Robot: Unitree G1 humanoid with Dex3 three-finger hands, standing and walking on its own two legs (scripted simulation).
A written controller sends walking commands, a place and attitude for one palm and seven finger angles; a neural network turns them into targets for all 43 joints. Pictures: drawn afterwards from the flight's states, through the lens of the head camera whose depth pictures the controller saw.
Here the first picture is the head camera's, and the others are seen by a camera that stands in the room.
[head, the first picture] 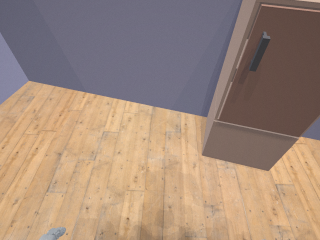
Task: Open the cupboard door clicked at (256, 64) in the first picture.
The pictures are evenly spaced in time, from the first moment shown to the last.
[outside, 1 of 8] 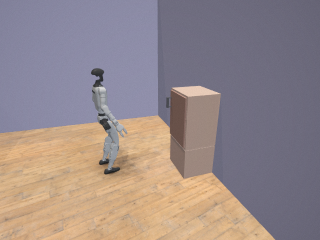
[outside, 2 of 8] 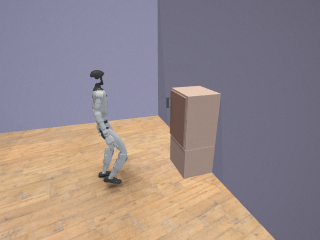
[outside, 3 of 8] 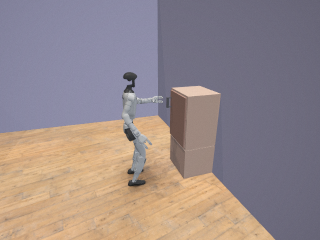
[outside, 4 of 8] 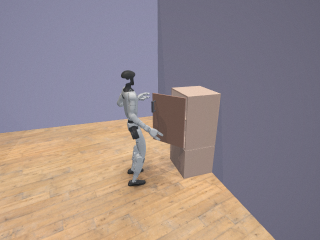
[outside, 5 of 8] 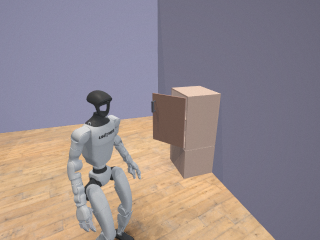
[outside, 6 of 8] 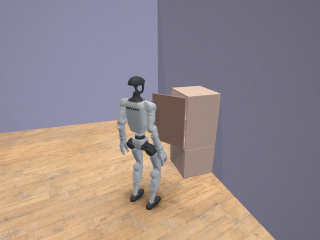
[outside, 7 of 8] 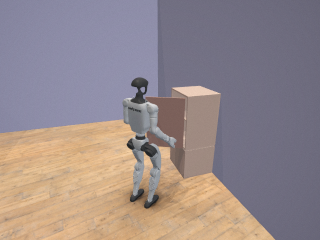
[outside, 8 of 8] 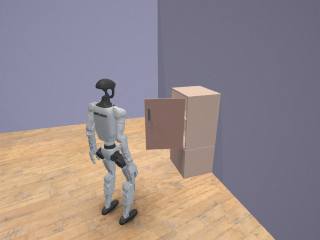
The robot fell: no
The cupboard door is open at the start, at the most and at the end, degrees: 0 78 76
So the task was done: yes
